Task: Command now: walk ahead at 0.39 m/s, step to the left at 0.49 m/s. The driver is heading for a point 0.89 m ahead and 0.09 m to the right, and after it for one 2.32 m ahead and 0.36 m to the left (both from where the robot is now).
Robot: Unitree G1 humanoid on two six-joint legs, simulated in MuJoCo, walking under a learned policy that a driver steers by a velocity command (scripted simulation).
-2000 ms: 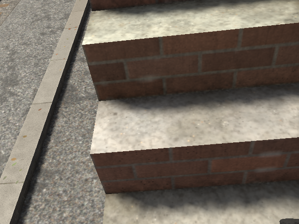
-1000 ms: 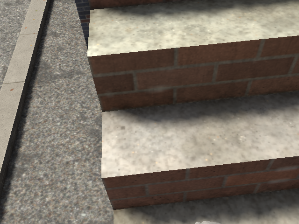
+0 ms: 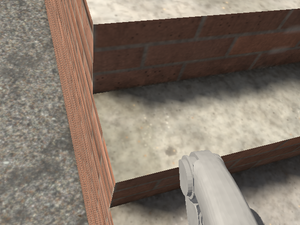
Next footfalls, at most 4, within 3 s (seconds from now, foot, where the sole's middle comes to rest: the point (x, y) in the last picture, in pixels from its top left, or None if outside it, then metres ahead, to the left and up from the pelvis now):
none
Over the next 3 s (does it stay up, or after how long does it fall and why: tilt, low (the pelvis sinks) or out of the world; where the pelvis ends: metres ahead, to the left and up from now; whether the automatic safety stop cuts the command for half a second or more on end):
falls after 0.26 s (out of the world)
